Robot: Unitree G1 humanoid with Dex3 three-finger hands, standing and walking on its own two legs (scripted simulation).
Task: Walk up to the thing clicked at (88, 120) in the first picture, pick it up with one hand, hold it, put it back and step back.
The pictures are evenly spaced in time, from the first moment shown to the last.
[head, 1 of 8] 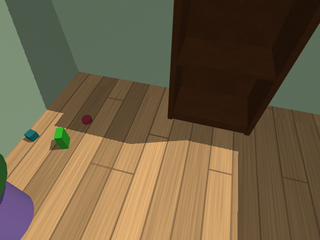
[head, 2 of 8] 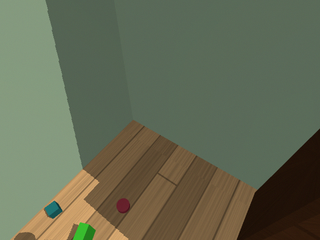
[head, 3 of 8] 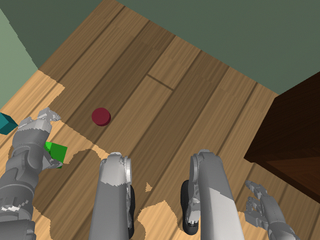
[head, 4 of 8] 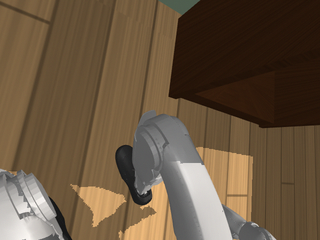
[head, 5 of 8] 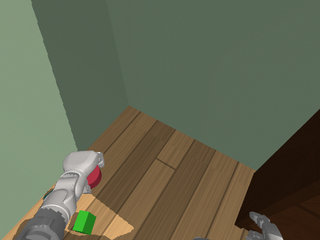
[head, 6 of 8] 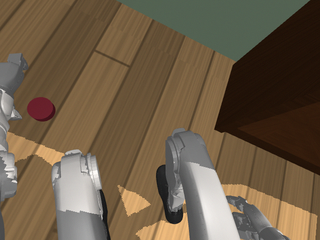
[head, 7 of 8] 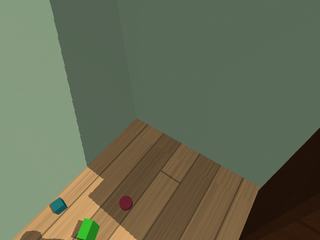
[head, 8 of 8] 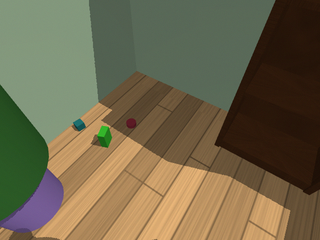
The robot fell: no
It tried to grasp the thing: yes
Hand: left
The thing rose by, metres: 0.69
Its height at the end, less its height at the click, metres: +0.00
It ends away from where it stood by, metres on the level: 0.01
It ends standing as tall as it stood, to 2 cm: yes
